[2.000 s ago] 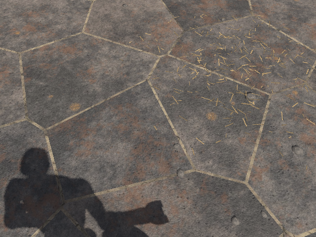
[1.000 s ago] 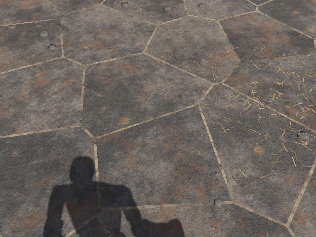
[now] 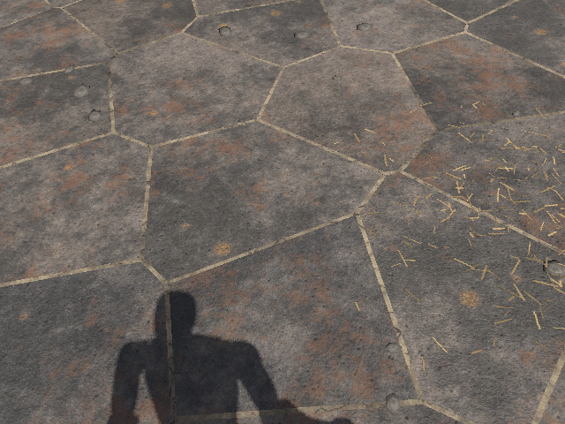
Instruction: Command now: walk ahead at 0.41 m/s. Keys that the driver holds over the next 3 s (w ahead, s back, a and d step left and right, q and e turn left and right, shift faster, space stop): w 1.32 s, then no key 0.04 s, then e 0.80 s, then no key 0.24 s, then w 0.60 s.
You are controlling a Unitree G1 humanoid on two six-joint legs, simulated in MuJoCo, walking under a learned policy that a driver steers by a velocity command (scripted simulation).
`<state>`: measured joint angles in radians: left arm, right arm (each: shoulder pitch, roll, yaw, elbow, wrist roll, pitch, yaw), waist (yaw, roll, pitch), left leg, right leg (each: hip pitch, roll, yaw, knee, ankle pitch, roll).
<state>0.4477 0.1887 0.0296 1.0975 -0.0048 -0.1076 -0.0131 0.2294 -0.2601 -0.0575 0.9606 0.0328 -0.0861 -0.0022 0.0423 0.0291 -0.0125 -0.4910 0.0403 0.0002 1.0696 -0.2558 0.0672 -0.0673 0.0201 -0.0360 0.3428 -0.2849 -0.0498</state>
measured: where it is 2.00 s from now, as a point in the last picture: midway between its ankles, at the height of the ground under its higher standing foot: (314, 287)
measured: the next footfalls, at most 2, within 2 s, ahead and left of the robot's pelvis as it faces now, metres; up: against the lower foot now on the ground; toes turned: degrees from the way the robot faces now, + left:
left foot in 0.32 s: +0.36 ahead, +0.14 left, +0.00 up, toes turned +2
right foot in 0.84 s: +0.66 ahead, -0.10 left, +0.00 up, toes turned -3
